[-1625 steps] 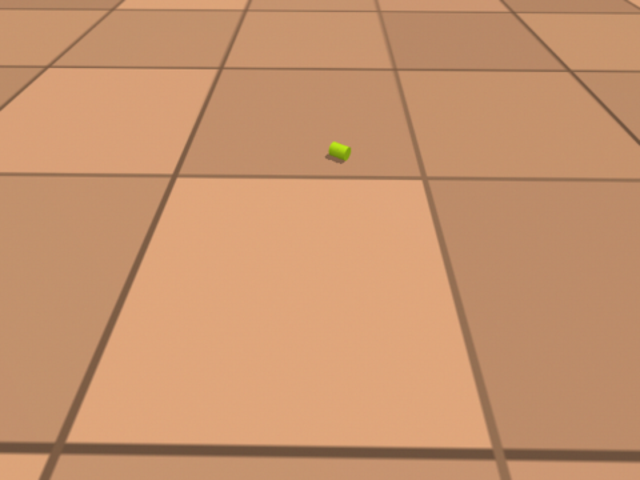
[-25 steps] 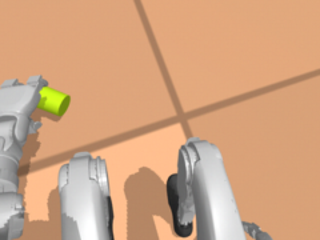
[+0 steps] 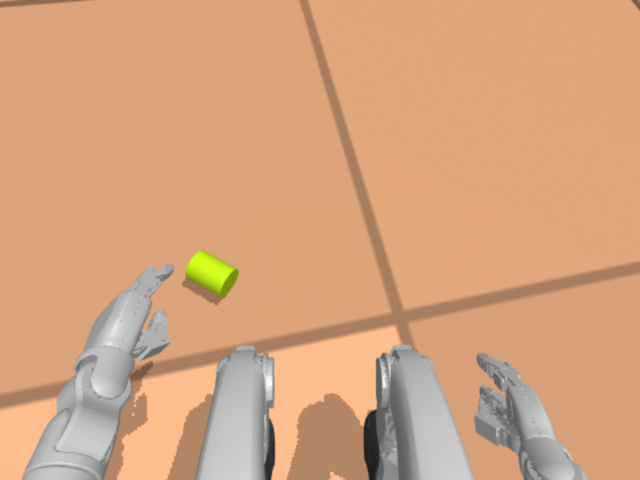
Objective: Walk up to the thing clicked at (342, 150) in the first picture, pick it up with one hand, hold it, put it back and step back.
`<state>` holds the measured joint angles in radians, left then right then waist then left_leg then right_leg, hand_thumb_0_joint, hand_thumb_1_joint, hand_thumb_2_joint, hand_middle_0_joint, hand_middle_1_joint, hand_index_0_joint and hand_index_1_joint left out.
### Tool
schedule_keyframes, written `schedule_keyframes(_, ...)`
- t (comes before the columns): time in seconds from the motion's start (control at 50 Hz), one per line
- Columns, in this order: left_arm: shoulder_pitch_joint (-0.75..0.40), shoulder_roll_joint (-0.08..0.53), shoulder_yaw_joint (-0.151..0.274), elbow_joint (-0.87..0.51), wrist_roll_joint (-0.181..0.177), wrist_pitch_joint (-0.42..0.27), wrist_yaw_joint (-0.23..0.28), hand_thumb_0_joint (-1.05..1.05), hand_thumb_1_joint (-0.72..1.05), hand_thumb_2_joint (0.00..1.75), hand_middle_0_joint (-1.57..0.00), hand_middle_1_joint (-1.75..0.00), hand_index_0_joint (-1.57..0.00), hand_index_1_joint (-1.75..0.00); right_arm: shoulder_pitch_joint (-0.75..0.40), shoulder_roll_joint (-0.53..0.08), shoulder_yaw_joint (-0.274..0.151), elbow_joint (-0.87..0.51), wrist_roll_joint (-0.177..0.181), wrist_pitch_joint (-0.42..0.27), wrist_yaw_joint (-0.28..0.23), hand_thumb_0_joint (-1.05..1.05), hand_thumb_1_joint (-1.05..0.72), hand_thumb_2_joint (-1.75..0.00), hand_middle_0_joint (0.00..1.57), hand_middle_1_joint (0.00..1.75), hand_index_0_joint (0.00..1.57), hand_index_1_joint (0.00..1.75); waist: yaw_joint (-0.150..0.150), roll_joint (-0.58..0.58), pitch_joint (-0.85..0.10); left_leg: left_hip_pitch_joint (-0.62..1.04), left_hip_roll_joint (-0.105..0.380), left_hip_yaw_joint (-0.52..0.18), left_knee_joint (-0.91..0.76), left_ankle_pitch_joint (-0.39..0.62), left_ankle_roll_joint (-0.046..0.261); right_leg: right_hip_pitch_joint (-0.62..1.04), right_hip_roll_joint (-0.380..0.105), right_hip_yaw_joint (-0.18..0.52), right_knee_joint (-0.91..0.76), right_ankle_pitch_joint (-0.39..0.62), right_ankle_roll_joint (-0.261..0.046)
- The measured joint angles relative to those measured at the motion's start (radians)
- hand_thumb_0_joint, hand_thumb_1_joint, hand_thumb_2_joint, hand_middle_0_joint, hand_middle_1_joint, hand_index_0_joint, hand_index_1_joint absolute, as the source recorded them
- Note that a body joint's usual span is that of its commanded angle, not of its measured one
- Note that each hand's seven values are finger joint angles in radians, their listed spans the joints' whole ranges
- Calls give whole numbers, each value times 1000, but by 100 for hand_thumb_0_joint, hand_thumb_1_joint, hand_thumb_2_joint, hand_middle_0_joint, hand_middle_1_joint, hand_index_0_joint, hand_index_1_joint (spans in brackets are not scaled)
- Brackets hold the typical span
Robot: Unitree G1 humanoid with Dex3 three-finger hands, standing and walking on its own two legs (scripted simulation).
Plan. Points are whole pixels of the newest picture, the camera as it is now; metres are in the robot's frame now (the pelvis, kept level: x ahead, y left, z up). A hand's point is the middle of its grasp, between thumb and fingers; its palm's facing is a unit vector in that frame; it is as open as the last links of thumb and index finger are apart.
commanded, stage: home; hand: left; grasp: from above
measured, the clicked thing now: (212, 273) +0.53 +0.26 -0.46
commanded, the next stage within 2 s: none
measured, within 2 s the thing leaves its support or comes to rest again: neither
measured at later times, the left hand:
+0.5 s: hand (109, 359) +0.25 +0.19 +0.12, palm faces +0.10 -0.97 -0.22, open 7.4 cm
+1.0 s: hand (59, 379) +0.23 +0.19 +0.17, palm faces +0.12 -0.97 -0.19, open 7.4 cm
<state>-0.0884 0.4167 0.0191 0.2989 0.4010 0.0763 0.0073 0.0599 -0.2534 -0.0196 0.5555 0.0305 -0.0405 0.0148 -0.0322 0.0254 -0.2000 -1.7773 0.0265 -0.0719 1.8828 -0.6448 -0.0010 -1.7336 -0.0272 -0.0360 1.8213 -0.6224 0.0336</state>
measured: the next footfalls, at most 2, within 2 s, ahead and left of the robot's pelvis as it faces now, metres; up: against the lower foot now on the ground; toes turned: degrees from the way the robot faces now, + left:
none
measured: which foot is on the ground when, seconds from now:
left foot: down 0.00-1.00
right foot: down 0.00-1.00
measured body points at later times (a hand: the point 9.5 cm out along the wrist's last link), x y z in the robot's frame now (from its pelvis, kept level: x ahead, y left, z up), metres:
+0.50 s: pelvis +0.07 -0.01 +0.19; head +0.12 +0.01 +0.63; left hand +0.24 +0.24 +0.14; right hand +0.23 -0.25 +0.11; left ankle +0.08 +0.12 -0.46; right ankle +0.09 -0.14 -0.46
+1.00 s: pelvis +0.09 +0.00 +0.22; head +0.11 +0.01 +0.67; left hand +0.22 +0.24 +0.18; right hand +0.27 -0.23 +0.16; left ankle +0.08 +0.12 -0.46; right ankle +0.09 -0.14 -0.46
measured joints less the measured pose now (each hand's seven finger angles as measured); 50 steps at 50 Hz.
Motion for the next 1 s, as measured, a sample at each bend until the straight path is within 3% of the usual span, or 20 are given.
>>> schedule_keyframes(0.22,238,-89,4,-179,-282,191,36,1,88,90,-21,-30,-21,-30,57,35,24,-13,19,-46,-74,1,-91,-90,20,30,20,30,-15,13,1,350,8,8,-294,34,-12,344,2,-10,-286,32,-11)
schedule_keyframes(0.34,339,-139,14,-234,-378,266,58,1,89,90,-21,-30,-21,-30,125,38,41,-9,21,-78,-120,1,-90,-90,20,30,20,30,-26,11,5,565,13,10,-477,66,-16,561,6,-18,-472,65,-16)
schedule_keyframes(0.44,420,-175,25,-296,-438,325,68,1,90,90,-21,-30,-20,-30,184,37,52,-13,17,-102,-162,1,-90,-90,20,30,20,30,-33,14,6,742,16,10,-624,95,-17,742,9,-25,-625,96,-17)
schedule_keyframes(0.54,512,-197,23,-379,-470,369,65,1,90,90,-21,-30,-20,-29,232,36,54,-26,10,-127,-192,1,-90,-90,20,30,20,30,-32,21,4,904,18,13,-756,124,-15,909,12,-28,-766,128,-15)
schedule_keyframes(0.68,596,-200,16,-446,-468,392,42,1,90,90,-21,-30,-20,-29,243,35,52,-40,-4,-155,-205,1,-90,-90,20,30,20,30,-19,28,-1,1036,13,20,-852,141,-10,1042,8,-26,-866,147,-10)
schedule_keyframes(1.0,589,-196,11,-427,-452,375,13,1,90,90,-21,-30,-20,-29,206,39,52,-26,-25,-183,-191,1,-90,-90,20,31,21,30,5,12,40,1086,4,20,-871,143,-5,1094,-1,-26,-884,148,-4)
